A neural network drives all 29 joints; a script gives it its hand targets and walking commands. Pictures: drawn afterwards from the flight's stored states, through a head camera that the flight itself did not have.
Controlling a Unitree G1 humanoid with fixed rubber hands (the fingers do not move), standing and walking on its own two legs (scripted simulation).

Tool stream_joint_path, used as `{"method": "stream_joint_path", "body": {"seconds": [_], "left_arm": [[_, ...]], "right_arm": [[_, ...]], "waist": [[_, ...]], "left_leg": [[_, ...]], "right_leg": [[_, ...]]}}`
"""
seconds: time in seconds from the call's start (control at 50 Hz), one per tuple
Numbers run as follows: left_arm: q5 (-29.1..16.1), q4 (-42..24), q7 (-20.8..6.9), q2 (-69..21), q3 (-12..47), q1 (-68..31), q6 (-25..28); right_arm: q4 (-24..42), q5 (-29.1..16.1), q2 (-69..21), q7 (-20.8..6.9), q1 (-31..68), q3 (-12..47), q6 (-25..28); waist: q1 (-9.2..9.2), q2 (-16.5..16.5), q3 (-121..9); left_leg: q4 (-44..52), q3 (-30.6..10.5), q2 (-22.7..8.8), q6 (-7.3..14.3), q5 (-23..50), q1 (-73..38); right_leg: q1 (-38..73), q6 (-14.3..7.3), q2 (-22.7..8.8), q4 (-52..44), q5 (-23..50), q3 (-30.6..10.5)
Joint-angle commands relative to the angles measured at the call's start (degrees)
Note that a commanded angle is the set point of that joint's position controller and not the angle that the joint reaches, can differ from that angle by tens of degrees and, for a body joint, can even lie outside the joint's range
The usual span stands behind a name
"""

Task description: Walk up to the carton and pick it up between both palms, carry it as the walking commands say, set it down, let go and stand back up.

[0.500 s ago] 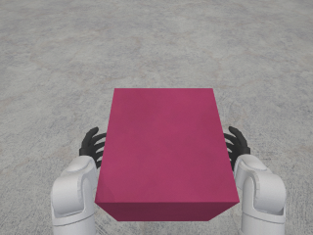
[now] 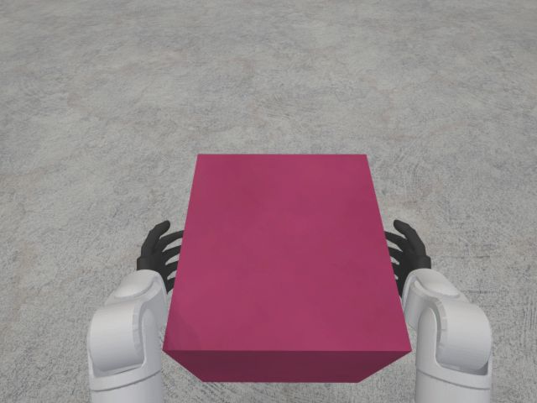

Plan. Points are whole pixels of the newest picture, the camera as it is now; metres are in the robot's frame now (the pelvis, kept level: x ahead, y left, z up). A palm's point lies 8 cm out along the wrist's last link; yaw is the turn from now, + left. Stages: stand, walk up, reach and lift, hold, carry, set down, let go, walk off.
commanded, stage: carry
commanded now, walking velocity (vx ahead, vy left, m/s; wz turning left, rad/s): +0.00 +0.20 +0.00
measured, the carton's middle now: (281, 272) +0.30 -0.01 +0.02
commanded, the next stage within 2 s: none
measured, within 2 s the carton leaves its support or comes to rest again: neither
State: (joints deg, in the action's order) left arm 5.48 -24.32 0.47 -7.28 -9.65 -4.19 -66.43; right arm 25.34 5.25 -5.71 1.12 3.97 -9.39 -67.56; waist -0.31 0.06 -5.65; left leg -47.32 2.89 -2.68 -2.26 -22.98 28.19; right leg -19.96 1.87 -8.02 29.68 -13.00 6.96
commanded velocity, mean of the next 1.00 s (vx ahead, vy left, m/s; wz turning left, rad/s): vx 0.00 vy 0.20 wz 0.00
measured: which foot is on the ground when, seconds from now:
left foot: up 0.00-0.08, down 0.10-0.40, up 0.42-0.68, down 0.70-1.00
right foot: down 0.00-0.10, up 0.12-0.38, down 0.40-0.70, up 0.72-0.98, down 1.00-1.00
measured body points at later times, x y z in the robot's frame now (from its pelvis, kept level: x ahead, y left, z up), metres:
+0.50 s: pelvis -0.04 +0.12 +0.00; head -0.05 +0.11 +0.45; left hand +0.23 +0.28 +0.08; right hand +0.22 -0.06 +0.06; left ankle -0.02 +0.22 -0.70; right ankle -0.03 +0.01 -0.74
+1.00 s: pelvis -0.07 +0.26 -0.01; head -0.08 +0.25 +0.44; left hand +0.20 +0.42 +0.07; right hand +0.19 +0.08 +0.07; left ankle -0.03 +0.33 -0.74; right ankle -0.08 +0.16 -0.74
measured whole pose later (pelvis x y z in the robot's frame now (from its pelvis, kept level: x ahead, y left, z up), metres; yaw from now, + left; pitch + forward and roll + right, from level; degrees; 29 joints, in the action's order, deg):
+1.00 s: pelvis -0.07 +0.26 -0.01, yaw -1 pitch +4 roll +1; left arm 5.2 -24.2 0.5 -6.9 -10.4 -5.0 -67.1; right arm 24.8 6.3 -7.0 0.8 3.9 -9.5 -66.7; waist 0.5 -0.1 -6.4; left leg -33.3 7.9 0.8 4.2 -13.1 24.9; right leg -20.4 0.3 -2.7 33.5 -18.7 8.8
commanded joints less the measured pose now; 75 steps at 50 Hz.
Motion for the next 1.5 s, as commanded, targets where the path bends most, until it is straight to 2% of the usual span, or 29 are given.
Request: {"method": "stream_joint_path", "body": {"seconds": [0.0, 0.06, 0.1, 0.12, 0.2, 0.34, 0.36, 0.38, 0.4, 0.42, 0.46, 0.52, 0.64, 0.68, 0.7, 0.72, 0.78, 0.94, 0.98, 1.0, 1.02, 1.06, 1.12, 1.24, 1.26, 1.3, 1.32, 1.36, 1.48], "left_arm": [[-20.5, -2.2, -12.1, -41.4, 41.8, -21.2, -1.8], [-20.2, -2.3, -12.2, -41.1, 42.3, -22.1, -2.1], [-20.9, -2.7, -12.6, -41.6, 43.2, -22.9, -2.5], [-21.7, -2.1, -13.1, -43.1, 43.8, -24.8, -2.6], [-24.3, -4.9, -12.9, -45.1, 46.3, -28.4, -1.9], [-21.7, -0.8, -12.2, -42.8, 43.7, -22.4, -2.4], [-21.5, -0.3, -12.4, -43.3, 43.3, -22.2, -2.3], [-21.0, -0.1, -12.6, -42.9, 42.8, -22.3, -2.1], [-20.2, 1.4, -12.8, -42.1, 42.4, -20.2, -1.6], [-21.3, -0.9, -12.9, -43.9, 43.2, -22.7, -1.2], [-21.4, -1.6, -12.9, -45.2, 42.7, -23.7, -1.1], [-21.1, -2.6, -12.3, -43.6, 42.3, -22.9, -1.2], [-20.2, -2.9, -12.1, -40.8, 42.3, -21.5, -2.0], [-20.0, -2.2, -12.3, -40.7, 42.8, -21.6, -2.1], [-20.6, -3.3, -12.6, -41.2, 43.4, -22.5, -2.4], [-21.6, -2.6, -13.1, -42.8, 44.1, -24.3, -2.6], [-23.7, -3.6, -13.2, -45.0, 45.7, -27.3, -2.1], [-21.5, -1.2, -12.1, -42.6, 44.0, -22.2, -2.4], [-21.0, -0.3, -12.6, -42.9, 43.1, -21.9, -2.1], [-19.9, 1.0, -12.8, -41.8, 42.7, -19.7, -1.6], [-21.0, -1.2, -12.9, -43.6, 43.6, -21.9, -1.2], [-21.3, -2.0, -13.0, -45.1, 43.0, -23.2, -1.0], [-21.0, -3.0, -12.3, -43.6, 42.6, -22.6, -1.1], [-20.2, -3.2, -12.2, -40.4, 42.6, -21.2, -2.0], [-20.0, -3.2, -12.2, -40.4, 42.9, -21.4, -2.1], [-20.4, -2.6, -12.6, -41.1, 43.7, -21.8, -2.6], [-21.6, -2.5, -13.1, -42.8, 44.4, -23.8, -2.7], [-23.4, -3.1, -13.5, -44.8, 45.7, -26.8, -2.4], [-23.3, -3.6, -12.5, -43.4, 46.1, -26.3, -2.7]], "right_arm": [[1.3, -21.2, -43.4, -12.0, 22.7, 44.7, -1.1], [0.2, -20.9, -43.5, -12.3, 21.9, 43.5, -1.2], [-0.9, -19.4, -42.1, -12.4, 21.2, 41.7, -0.9], [0.8, -19.5, -42.8, -12.3, 22.8, 41.9, -0.8], [2.3, -20.0, -45.5, -12.4, 23.0, 42.0, -0.3], [0.0, -19.7, -43.6, -12.0, 21.3, 43.3, -0.7], [0.0, -20.2, -43.8, -12.0, 22.2, 43.8, -0.6], [-0.1, -20.6, -44.3, -12.1, 23.1, 44.4, -0.5], [1.5, -20.6, -43.7, -12.4, 24.2, 44.7, -0.9], [2.4, -20.8, -44.4, -12.6, 26.2, 45.3, -0.6], [2.8, -22.3, -46.0, -12.8, 28.2, 46.4, -0.3], [3.8, -22.8, -45.0, -12.4, 27.3, 46.6, -0.5], [0.6, -21.0, -43.6, -12.2, 21.7, 44.1, -1.1], [0.6, -20.4, -42.9, -12.4, 21.8, 42.9, -1.2], [-0.6, -19.4, -42.1, -12.4, 21.1, 41.8, -0.8], [1.0, -19.5, -42.9, -12.2, 22.5, 41.9, -0.8], [2.8, -19.9, -45.5, -12.4, 23.5, 42.4, -0.6], [0.2, -19.7, -43.6, -12.0, 21.3, 43.4, -0.6], [0.1, -20.6, -44.3, -12.1, 22.9, 44.5, -0.4], [1.3, -20.7, -43.9, -12.3, 23.6, 45.0, -0.7], [2.8, -21.0, -44.3, -12.6, 25.8, 45.5, -0.4], [3.1, -22.3, -46.1, -12.8, 27.9, 46.5, -0.1], [4.2, -22.9, -45.1, -12.4, 27.2, 46.9, -0.3], [0.8, -20.9, -43.5, -12.1, 21.7, 44.4, -1.1], [0.7, -20.8, -43.4, -12.2, 21.8, 43.8, -1.1], [-0.5, -19.3, -42.0, -12.3, 21.2, 41.8, -1.0], [1.0, -19.4, -42.9, -12.2, 22.7, 42.1, -0.8], [3.2, -19.8, -44.6, -12.5, 24.3, 42.9, -0.7], [0.5, -19.5, -43.8, -12.5, 21.4, 42.3, -0.6]], "waist": [[1.39, -14.5, -10.1], [0.78, -9.5, -10.9], [0.54, 16.7, -10.1], [0.1, 19.0, -11.0], [0.09, 9.5, -11.0], [1.13, 7.8, -13.5], [1.29, 5.9, -13.6], [1.17, -2.7, -13.5], [1.02, -17.2, -9.2], [1.03, -15.1, -9.5], [0.89, -6.1, -7.1], [1.04, -10.9, -7.2], [0.79, -13.4, -10.2], [0.86, -1.3, -11.4], [0.41, 15.6, -10.0], [-0.01, 19.0, -10.8], [-0.16, 9.7, -10.4], [0.98, 8.1, -13.3], [1.14, -0.6, -13.4], [1.02, -14.8, -10.1], [1.11, -16.1, -10.4], [0.96, -6.4, -7.3], [0.99, -10.5, -7.0], [0.7, -13.7, -10.1], [0.72, -10.4, -10.4], [0.63, 15.1, -10.5], [0.38, 17.8, -12.1], [-0.02, 11.4, -10.4], [0.22, 10.5, -13.1]], "left_leg": [[8.7, 3.5, 1.2, -0.3, -0.8, -2.8], [26.6, 3.0, -0.1, 0.5, 10.1, -15.8], [32.7, -19.6, -19.6, 8.1, 27.3, -21.3], [28.6, -15.5, -16.9, 11.4, 28.8, -18.0], [25.8, -6.2, -10.8, 11.8, 23.5, -17.9], [22.5, -7.6, -10.0, 11.3, 23.6, -14.0], [20.3, -6.6, -8.4, 8.7, 21.0, -9.5], [12.6, -4.1, -4.7, 5.2, 16.0, -2.1], [5.3, 1.5, 1.0, 2.3, -1.6, 9.2], [-6.0, -2.9, -0.6, 2.1, -6.3, 7.0], [-11.5, -5.6, -1.4, 1.4, 0.6, 7.5], [-3.6, -0.8, -0.3, -0.2, 1.9, 5.0], [20.7, 5.5, 2.3, -0.1, 6.9, -10.2], [30.5, -5.9, -7.4, 1.7, 16.1, -20.7], [32.5, -18.8, -18.7, 7.4, 27.3, -21.8], [28.6, -15.5, -16.8, 11.1, 29.7, -18.6], [26.1, -8.3, -12.1, 12.0, 25.0, -18.1], [22.7, -7.9, -10.2, 11.7, 23.8, -14.3], [14.2, -4.8, -5.3, 5.9, 17.1, -3.5], [7.1, 0.7, 1.0, 2.4, 1.6, 9.2], [-4.7, -2.2, -0.7, 2.3, -6.8, 6.9], [-11.9, -5.8, -1.2, 1.6, -0.1, 7.2], [-4.0, -1.2, -0.3, -0.1, 2.3, 5.2], [20.5, 5.4, 2.1, -0.2, 7.4, -10.1], [26.3, 3.7, 0.2, -0.1, 11.4, -15.6], [31.8, -18.8, -19.8, 6.2, 32.6, -23.0], [27.8, -14.5, -17.3, 9.2, 34.6, -18.5], [26.4, -9.8, -13.6, 8.9, 29.7, -17.4], [25.6, -8.2, -11.7, 8.9, 25.2, -18.5]], "right_leg": [[10.6, -7.0, -11.7, -7.2, 22.3, -8.8], [5.3, -1.8, -7.8, 0.3, 16.0, -5.0], [-12.5, 3.5, 3.6, 13.8, -17.5, 2.5], [-10.4, 2.1, 2.3, 22.0, -25.0, -2.1], [-14.7, 0.3, 2.8, 31.7, -16.7, -1.7], [1.6, -1.7, 4.5, -0.3, -3.4, 0.9], [8.8, -1.4, 1.8, -6.8, 1.6, -1.3], [14.9, -3.0, -8.3, -13.1, 0.5, -14.1], [15.1, -10.6, -23.9, -15.5, 12.9, -30.1], [12.5, -14.1, -24.6, -14.0, 15.9, -28.5], [8.6, -10.7, -17.3, -13.3, 5.1, -18.2], [8.6, -7.3, -10.8, -10.7, 8.9, -9.0], [8.9, -3.6, -9.4, -3.7, 20.2, -6.4], [0.8, 0.6, -4.6, 7.4, 7.5, -2.2], [-11.5, 3.8, 3.3, 12.9, -14.8, 2.7], [-10.2, 2.4, 2.4, 21.5, -24.8, -1.6], [-14.6, 0.3, 3.1, 33.7, -19.4, -2.4], [1.2, -1.7, 4.9, 1.2, -4.5, 1.0], [14.5, -2.5, -5.8, -12.0, 0.8, -10.9], [17.5, -9.2, -22.8, -14.8, 14.7, -29.1], [13.9, -14.1, -25.3, -13.4, 18.9, -28.6], [9.1, -11.2, -18.0, -13.1, 7.5, -18.8], [8.7, -7.2, -10.8, -10.7, 9.4, -8.8], [9.3, -3.5, -9.0, -3.8, 19.9, -5.8], [6.2, -1.4, -6.7, -0.5, 15.6, -3.9], [-10.1, 4.3, 3.0, 10.9, -14.4, 1.8], [-5.8, 3.0, 1.2, 15.8, -21.8, -2.8], [-7.2, 1.9, 2.8, 21.0, -18.5, -2.5], [-1.0, 0.3, 4.6, 6.2, -10.2, -1.7]]}}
